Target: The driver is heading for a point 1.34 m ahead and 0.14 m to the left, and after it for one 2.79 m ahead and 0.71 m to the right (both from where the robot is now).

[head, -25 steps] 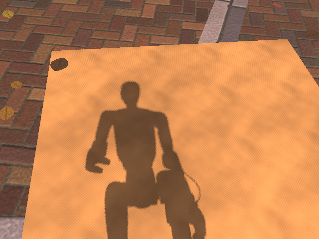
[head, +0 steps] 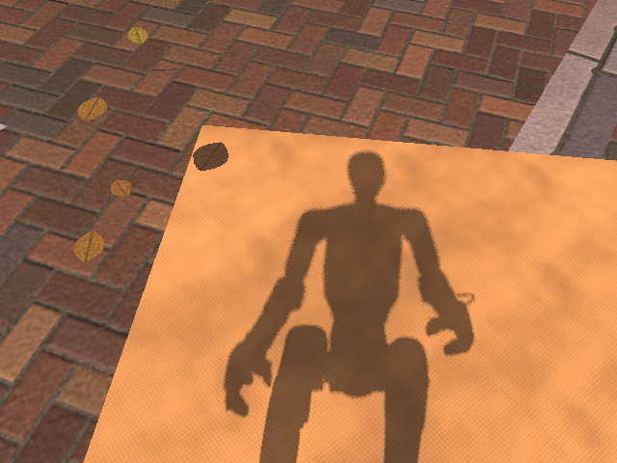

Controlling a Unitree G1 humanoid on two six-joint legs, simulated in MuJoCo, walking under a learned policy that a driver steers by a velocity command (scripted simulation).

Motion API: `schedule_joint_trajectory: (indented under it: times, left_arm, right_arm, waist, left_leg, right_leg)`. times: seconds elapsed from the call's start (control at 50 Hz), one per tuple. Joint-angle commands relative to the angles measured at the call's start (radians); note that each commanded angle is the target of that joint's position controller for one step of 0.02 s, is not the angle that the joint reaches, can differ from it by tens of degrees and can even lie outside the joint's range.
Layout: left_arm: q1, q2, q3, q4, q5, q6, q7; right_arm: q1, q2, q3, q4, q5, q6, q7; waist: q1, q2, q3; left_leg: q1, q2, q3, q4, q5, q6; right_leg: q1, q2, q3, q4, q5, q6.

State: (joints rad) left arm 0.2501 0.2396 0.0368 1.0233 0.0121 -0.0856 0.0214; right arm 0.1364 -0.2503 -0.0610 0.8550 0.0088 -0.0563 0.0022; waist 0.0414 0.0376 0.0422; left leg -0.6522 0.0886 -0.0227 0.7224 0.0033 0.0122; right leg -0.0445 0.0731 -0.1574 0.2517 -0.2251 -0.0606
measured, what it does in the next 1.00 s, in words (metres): walks ahead, turning left: left foot, then right foot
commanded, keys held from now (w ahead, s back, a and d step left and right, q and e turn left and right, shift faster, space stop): q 0.30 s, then no key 0.64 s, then w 0.06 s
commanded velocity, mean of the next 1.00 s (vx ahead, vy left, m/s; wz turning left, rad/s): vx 0.05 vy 0.00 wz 0.27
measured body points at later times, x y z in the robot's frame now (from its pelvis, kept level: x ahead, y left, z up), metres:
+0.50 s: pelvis +0.12 +0.01 -0.01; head +0.15 +0.02 +0.44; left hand +0.18 +0.31 -0.13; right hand +0.32 -0.23 -0.10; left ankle +0.17 +0.11 -0.74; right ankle +0.17 -0.14 -0.71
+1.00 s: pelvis +0.14 -0.01 -0.01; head +0.15 +0.00 +0.44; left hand +0.16 +0.27 -0.14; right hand +0.32 -0.23 -0.12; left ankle +0.09 +0.12 -0.74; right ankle +0.17 -0.13 -0.74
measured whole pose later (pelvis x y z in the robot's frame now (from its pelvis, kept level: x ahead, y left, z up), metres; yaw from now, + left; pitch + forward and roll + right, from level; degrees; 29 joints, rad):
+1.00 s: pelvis +0.14 -0.01 -0.01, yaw +15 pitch -1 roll +0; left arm 0.15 0.25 0.03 0.96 0.00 -0.02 0.01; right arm 0.21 -0.25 -0.06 0.80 -0.01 0.03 -0.02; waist 0.02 -0.01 0.02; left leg -0.21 0.00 -0.05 0.52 -0.30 -0.02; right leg -0.22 -0.01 0.02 0.53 -0.30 0.01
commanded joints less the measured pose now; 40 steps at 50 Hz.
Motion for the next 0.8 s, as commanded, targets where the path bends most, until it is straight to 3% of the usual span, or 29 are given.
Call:
schedule_joint_trajectory:
  times: [0.02,0.08,0.1,0.12,0.14,0.16,0.18,0.2,0.22,0.24,0.28,0.34,0.4,0.46,0.52,0.56,0.58,0.6,0.62,0.64,0.7,0.74,0.78,0.8]
  left_arm:
    - [-0.041,0.187,0.037,-0.059,-0.02,0.015,0.024]
    - [-0.067,0.203,0.05,-0.082,-0.033,0.049,0.036]
    - [-0.078,0.198,0.05,-0.096,-0.034,0.061,0.039]
    - [-0.038,0.188,0.046,-0.11,-0.02,0.065,0.037]
    - [0.024,0.095,0.018,-0.143,0.033,0.056,0.02]
    - [0.042,0.108,0.011,-0.154,0.012,0.041,0.0]
    - [-0.02,0.162,0.025,-0.161,-0.019,0.035,-0.011]
    - [-0.074,0.161,0.028,-0.173,-0.031,0.04,-0.007]
    - [-0.098,0.157,0.031,-0.167,-0.02,0.051,0.005]
    - [-0.11,0.169,0.038,-0.176,-0.012,0.063,0.015]
    - [-0.097,0.144,0.035,-0.179,-0.009,0.076,0.019]
    - [-0.086,0.126,0.03,-0.169,-0.013,0.082,0.029]
    - [-0.11,0.128,0.031,-0.174,-0.015,0.09,0.031]
    - [-0.123,0.133,0.033,-0.181,-0.017,0.084,0.028]
    - [-0.097,0.13,0.033,-0.176,-0.02,0.068,0.016]
    - [-0.049,0.127,0.033,-0.159,-0.011,0.057,0.002]
    - [-0.032,0.179,0.041,-0.162,0.009,0.054,0.0]
    - [-0.071,0.255,0.055,-0.169,0.017,0.057,0.005]
    - [-0.094,0.205,0.044,-0.178,0.032,0.055,0.002]
    - [-0.121,0.179,0.037,-0.191,0.029,0.047,0.004]
    - [-0.131,0.169,0.033,-0.181,-0.009,0.038,0.009]
    - [-0.125,0.154,0.03,-0.163,-0.011,0.048,0.005]
    - [-0.099,0.155,0.029,-0.146,-0.01,0.059,0.002]
    - [-0.102,0.158,0.028,-0.141,-0.016,0.062,0.0]
  right_arm:
    - [-0.016,-0.055,-0.008,-0.086,-0.005,0.004,0.023]
    - [0.028,-0.098,-0.027,-0.114,-0.006,0.006,0.042]
    - [0.107,-0.124,-0.043,-0.1,-0.004,0.0,0.045]
    - [0.193,-0.201,-0.071,-0.091,-0.008,-0.003,0.034]
    - [0.205,-0.298,-0.088,-0.108,-0.017,0.007,0.011]
    - [0.211,-0.265,-0.072,-0.138,-0.035,0.006,0.011]
    - [0.15,-0.21,-0.061,-0.169,-0.028,0.007,0.013]
    - [0.075,-0.177,-0.053,-0.185,-0.012,0.01,0.006]
    - [0.036,-0.158,-0.046,-0.195,0.0,0.018,0.0]
    - [0.022,-0.154,-0.045,-0.2,0.0,0.024,-0.006]
    - [0.024,-0.169,-0.05,-0.21,-0.018,0.034,-0.012]
    - [0.041,-0.19,-0.059,-0.223,-0.014,0.04,-0.028]
    - [0.031,-0.182,-0.053,-0.228,-0.016,0.05,-0.036]
    - [0.029,-0.168,-0.044,-0.224,-0.023,0.057,-0.035]
    - [0.03,-0.153,-0.033,-0.219,-0.022,0.064,-0.034]
    - [0.053,-0.135,-0.022,-0.204,-0.012,0.07,-0.036]
    - [0.085,-0.111,-0.014,-0.199,-0.017,0.066,-0.037]
    - [0.12,-0.083,-0.01,-0.217,-0.021,0.057,-0.031]
    - [0.052,-0.128,-0.021,-0.233,-0.026,0.049,-0.032]
    - [0.019,-0.171,-0.037,-0.23,-0.018,0.048,-0.034]
    - [0.052,-0.119,-0.035,-0.197,-0.019,0.071,-0.039]
    - [0.055,-0.061,-0.014,-0.184,-0.01,0.072,-0.038]
    - [0.039,-0.052,-0.01,-0.174,0.0,0.07,-0.04]
    - [0.055,-0.057,-0.013,-0.161,0.004,0.072,-0.04]
  waist:
    - [-0.025,-0.082,-0.048]
    - [-0.06,-0.099,-0.073]
    - [-0.1,-0.075,-0.11]
    - [-0.128,0.022,-0.178]
    - [-0.057,0.255,-0.269]
    - [-0.065,0.235,-0.447]
    - [-0.085,0.102,-0.395]
    - [-0.067,0.016,-0.285]
    - [-0.051,-0.06,-0.209]
    - [-0.033,-0.036,-0.176]
    - [-0.015,0.031,-0.162]
    - [-0.026,0.056,-0.198]
    - [-0.043,0.081,-0.192]
    - [-0.057,0.112,-0.16]
    - [-0.05,0.114,-0.151]
    - [-0.024,0.087,-0.139]
    - [-0.037,0.001,-0.132]
    - [-0.106,-0.212,-0.103]
    - [-0.059,-0.274,-0.09]
    - [-0.043,-0.226,-0.077]
    - [-0.047,-0.185,-0.077]
    - [-0.043,-0.182,-0.081]
    - [-0.026,-0.203,-0.099]
    - [-0.039,-0.205,-0.102]
  left_leg:
    - [0.105,-0.018,0.036,-0.072,-0.004,0.011]
    - [0.16,-0.067,0.078,-0.13,-0.138,0.059]
    - [0.267,-0.104,0.096,-0.216,-0.079,0.086]
    - [0.462,-0.063,-0.015,-0.284,0.249,0.137]
    - [0.747,0.185,-0.351,-0.209,0.766,0.289]
    - [0.872,0.306,-0.639,-0.287,0.591,0.444]
    - [0.801,0.256,-0.559,-0.33,0.426,0.396]
    - [0.69,0.203,-0.454,-0.353,0.281,0.332]
    - [0.569,0.163,-0.388,-0.378,0.177,0.284]
    - [0.479,0.134,-0.364,-0.397,0.104,0.263]
    - [0.404,0.079,-0.328,-0.421,0.074,0.243]
    - [0.414,0.079,-0.316,-0.414,0.055,0.242]
    - [0.359,0.064,-0.31,-0.43,-0.11,0.224]
    - [0.343,0.06,-0.331,-0.438,-0.229,0.213]
    - [0.371,0.062,-0.352,-0.4,-0.216,0.194]
    - [0.342,0.019,-0.322,-0.351,-0.22,0.137]
    - [0.283,-0.035,-0.267,-0.259,-0.276,0.084]
    - [0.193,-0.177,-0.111,-0.133,-0.411,0.027]
    - [0.215,-0.16,-0.079,-0.045,-0.501,-0.005]
    - [0.227,-0.145,-0.088,0.05,-0.502,-0.02]
    - [0.192,-0.108,-0.087,0.157,-0.478,-0.072]
    - [0.257,-0.098,-0.038,0.034,-0.456,-0.084]
    - [0.336,-0.102,-0.005,-0.119,-0.377,-0.083]
    - [0.393,-0.108,0.012,-0.239,-0.28,-0.075]
  right_leg:
    - [-0.005,-0.31,0.047,0.028,0.671,-0.117]
    - [0.051,-0.326,0.041,0.204,0.78,-0.082]
    - [0.034,-0.289,0.014,0.349,0.776,-0.05]
    - [-0.075,-0.207,-0.008,0.575,0.588,0.013]
    - [-0.4,-0.047,-0.011,0.91,-0.245,0.087]
    - [-0.55,0.041,0.202,1.138,-0.501,0.093]
    - [-0.601,-0.019,0.274,1.159,-0.421,0.075]
    - [-0.624,-0.056,0.263,1.107,-0.329,0.074]
    - [-0.608,-0.09,0.255,1.02,-0.276,0.081]
    - [-0.557,-0.104,0.256,0.939,-0.241,0.083]
    - [-0.479,-0.076,0.232,0.811,-0.201,0.093]
    - [-0.445,-0.068,0.231,0.685,-0.164,0.123]
    - [-0.392,-0.08,0.225,0.616,-0.106,0.135]
    - [-0.36,-0.084,0.215,0.543,-0.11,0.129]
    - [-0.294,-0.08,0.195,0.391,-0.092,0.103]
    - [-0.168,-0.083,0.178,0.174,0.046,0.06]
    - [-0.106,-0.199,0.289,0.112,0.089,0.015]
    - [-0.109,-0.345,0.455,0.081,0.224,-0.091]
    - [-0.211,-0.428,0.549,0.032,0.206,-0.184]
    - [-0.214,-0.402,0.525,0.029,0.205,-0.186]
    - [-0.133,-0.341,0.428,0.084,0.37,-0.145]
    - [-0.117,-0.281,0.348,0.12,0.46,-0.117]
    - [-0.091,-0.264,0.33,0.151,0.529,-0.112]
    - [-0.089,-0.252,0.32,0.166,0.528,-0.102]
Velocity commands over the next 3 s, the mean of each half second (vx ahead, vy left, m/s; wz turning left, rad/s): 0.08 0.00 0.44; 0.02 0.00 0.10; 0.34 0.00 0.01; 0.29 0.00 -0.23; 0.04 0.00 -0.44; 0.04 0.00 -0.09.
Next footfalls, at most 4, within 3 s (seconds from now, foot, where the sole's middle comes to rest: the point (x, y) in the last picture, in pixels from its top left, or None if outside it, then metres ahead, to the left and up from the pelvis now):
0.12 left None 0.21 0.11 -0.78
0.58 right None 0.22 -0.11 -0.78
0.84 left None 0.13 0.13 -0.78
1.62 left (222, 455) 0.48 0.23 -0.78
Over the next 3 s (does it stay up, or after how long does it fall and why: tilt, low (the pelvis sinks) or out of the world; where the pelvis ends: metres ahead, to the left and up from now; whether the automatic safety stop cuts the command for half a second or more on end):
stays up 0.59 0.14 -0.01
